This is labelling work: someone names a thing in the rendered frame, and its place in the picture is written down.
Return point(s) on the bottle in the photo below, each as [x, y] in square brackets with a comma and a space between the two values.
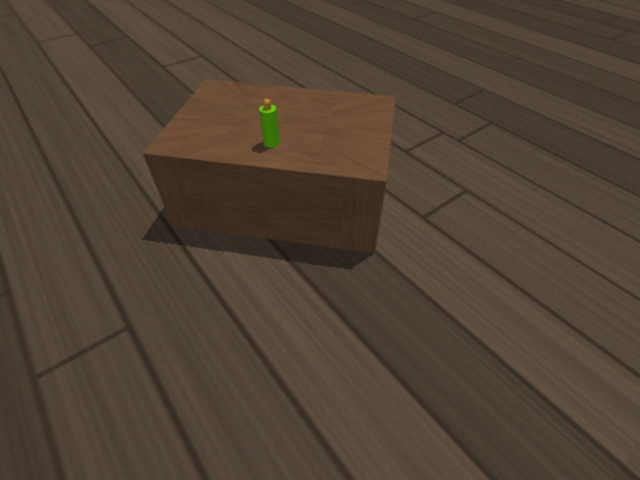
[269, 125]

